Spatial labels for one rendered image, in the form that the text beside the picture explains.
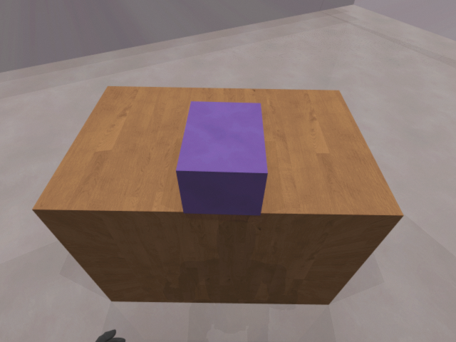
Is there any carton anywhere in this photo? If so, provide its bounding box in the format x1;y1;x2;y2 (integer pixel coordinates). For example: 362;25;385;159
176;101;268;216

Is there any pedestal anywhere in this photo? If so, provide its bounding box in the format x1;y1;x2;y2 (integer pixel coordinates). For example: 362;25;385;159
32;86;404;305

